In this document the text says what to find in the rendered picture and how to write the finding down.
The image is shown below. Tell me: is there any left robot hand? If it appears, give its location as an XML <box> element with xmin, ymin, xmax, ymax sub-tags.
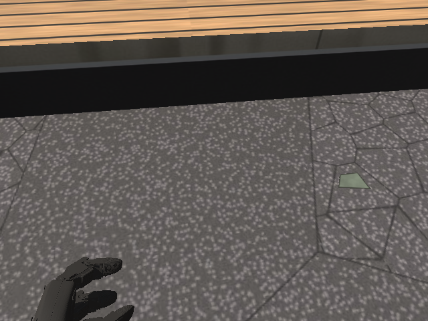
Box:
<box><xmin>31</xmin><ymin>257</ymin><xmax>134</xmax><ymax>321</ymax></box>

